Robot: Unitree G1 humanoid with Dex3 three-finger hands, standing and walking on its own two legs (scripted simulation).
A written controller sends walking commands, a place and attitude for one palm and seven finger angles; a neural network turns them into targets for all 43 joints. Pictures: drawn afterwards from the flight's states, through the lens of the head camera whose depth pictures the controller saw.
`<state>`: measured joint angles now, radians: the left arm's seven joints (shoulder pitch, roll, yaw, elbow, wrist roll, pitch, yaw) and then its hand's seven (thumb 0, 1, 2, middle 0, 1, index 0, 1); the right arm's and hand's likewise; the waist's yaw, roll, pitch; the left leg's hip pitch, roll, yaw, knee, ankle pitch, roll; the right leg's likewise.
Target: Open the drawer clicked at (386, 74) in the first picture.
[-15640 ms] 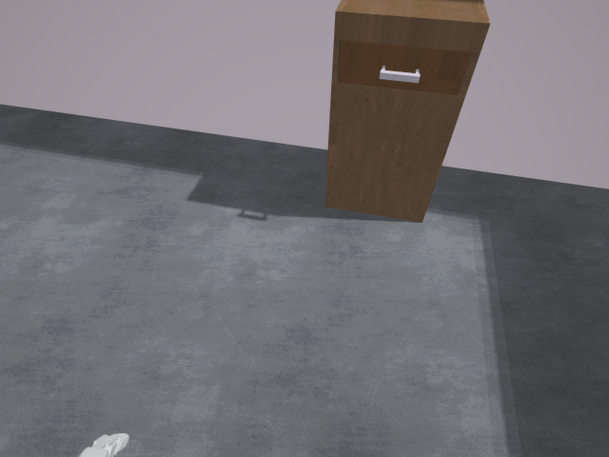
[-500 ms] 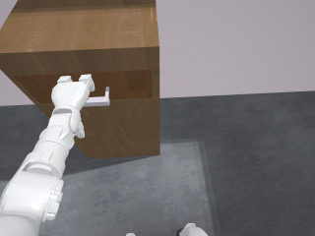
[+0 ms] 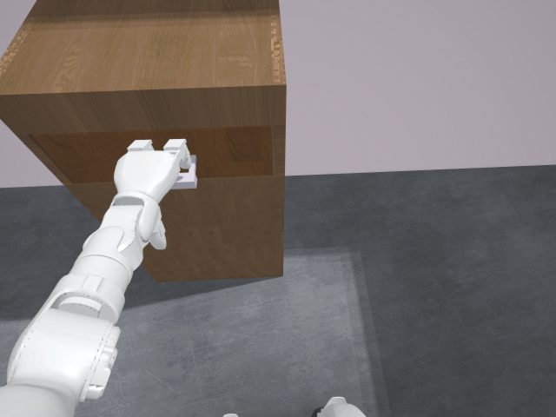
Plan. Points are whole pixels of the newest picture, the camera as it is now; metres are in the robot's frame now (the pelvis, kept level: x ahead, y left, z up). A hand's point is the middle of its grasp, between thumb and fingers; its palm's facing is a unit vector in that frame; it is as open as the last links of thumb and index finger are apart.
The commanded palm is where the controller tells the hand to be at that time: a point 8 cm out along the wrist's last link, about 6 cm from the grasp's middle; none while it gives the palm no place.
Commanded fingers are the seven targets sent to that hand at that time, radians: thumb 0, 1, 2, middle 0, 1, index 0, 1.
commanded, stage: move the hooked fingers above the handle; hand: left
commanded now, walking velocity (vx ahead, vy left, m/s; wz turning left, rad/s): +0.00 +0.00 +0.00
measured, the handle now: (162, 172) +0.54 +0.20 -0.04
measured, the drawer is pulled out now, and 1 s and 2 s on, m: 0.00 0.00 0.00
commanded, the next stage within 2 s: none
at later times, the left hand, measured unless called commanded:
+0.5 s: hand (177, 179) +0.47 +0.15 +0.02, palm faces +0.02 -0.09 -1.00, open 13.8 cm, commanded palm +0.46 +0.20 +0.07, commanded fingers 0.00 -0.50 0.30 -0.30 -1.20 -0.30 -1.20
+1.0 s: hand (157, 170) +0.48 +0.18 +0.03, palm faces +0.12 -0.04 -0.99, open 13.8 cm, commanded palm +0.45 +0.21 +0.07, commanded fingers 0.00 -0.50 0.30 -0.30 -1.20 -0.30 -1.20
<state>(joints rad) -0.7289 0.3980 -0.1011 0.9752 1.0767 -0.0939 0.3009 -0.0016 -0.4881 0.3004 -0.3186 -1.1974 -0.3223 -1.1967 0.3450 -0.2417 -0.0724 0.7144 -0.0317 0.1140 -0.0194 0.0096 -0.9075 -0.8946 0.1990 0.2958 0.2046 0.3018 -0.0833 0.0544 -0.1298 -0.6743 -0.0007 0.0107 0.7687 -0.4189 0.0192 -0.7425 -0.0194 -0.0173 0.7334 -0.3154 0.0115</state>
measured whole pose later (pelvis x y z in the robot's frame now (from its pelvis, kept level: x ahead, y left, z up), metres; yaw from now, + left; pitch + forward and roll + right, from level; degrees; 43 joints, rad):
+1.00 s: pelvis -0.01 +0.00 -0.01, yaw +0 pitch +21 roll +0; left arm -0.79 0.45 0.00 0.98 1.14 -0.11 0.46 0.00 -0.49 0.30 -0.32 -1.20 -0.32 -1.20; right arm 0.29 -0.27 -0.06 0.71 -0.05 0.11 -0.02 0.01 -0.91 -0.89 0.20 0.30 0.20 0.30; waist -0.12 0.04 -0.15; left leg -0.78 0.00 0.02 0.87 -0.45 0.01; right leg -0.86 -0.02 -0.01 0.84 -0.34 0.01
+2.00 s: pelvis -0.01 +0.00 -0.02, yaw -1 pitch +23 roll -1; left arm -0.83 0.45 0.00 1.00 1.15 -0.09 0.49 0.00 -0.49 0.30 -0.35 -1.23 -0.32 -1.20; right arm 0.28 -0.28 -0.06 0.71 -0.06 0.10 -0.01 0.01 -0.91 -0.90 0.20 0.30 0.20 0.30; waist -0.14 0.05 -0.15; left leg -0.85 0.00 0.02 0.93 -0.47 0.02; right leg -0.92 -0.02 -0.01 0.88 -0.35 0.01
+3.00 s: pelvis +0.00 +0.00 -0.01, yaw -2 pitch +21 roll +0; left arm -0.73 0.45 0.03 0.99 1.13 -0.05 0.43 0.00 -0.49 0.30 -0.31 -1.20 -0.32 -1.20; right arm 0.30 -0.26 -0.05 0.70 -0.04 0.12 0.00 0.01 -0.91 -0.89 0.20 0.30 0.20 0.30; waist -0.10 0.07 -0.14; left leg -0.75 0.01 0.04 0.84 -0.46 0.02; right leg -0.84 -0.01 0.02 0.81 -0.34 0.02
